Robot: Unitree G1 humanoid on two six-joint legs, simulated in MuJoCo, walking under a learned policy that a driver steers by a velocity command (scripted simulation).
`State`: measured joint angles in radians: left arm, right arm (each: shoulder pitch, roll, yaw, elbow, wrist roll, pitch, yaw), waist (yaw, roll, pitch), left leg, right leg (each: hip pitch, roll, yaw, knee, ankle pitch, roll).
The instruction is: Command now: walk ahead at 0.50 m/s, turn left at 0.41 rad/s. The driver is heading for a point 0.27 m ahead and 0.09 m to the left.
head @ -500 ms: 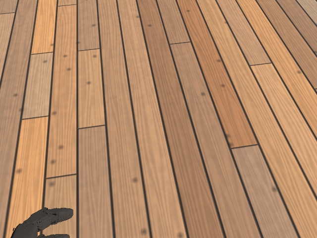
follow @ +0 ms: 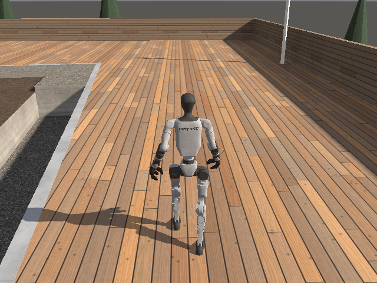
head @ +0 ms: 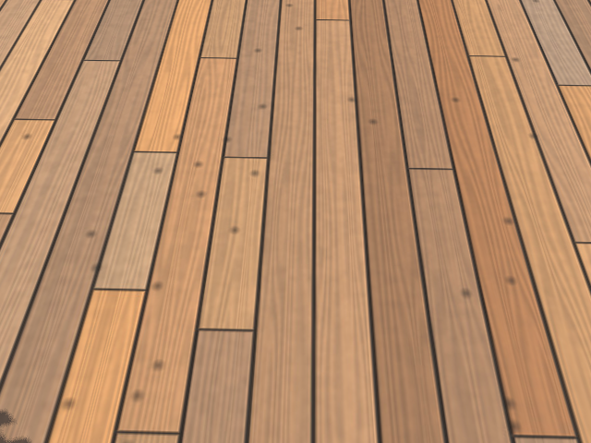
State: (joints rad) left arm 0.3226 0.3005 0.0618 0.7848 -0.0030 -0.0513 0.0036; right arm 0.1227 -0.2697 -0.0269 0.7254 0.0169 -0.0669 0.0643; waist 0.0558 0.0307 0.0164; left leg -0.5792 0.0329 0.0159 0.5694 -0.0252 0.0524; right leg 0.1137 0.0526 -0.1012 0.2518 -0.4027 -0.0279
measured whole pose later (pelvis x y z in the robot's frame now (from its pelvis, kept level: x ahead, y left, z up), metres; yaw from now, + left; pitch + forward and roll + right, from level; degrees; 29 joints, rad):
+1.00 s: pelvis +0.25 -0.01 +0.01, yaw +7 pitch -1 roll +0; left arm 0.09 0.23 0.05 0.90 0.00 0.00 0.02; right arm 0.25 -0.24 -0.03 0.98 -0.01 0.02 -0.03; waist -0.01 0.00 0.03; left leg -0.08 -0.02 -0.06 0.49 -0.39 0.01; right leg -0.32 0.03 0.00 0.53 -0.19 -0.03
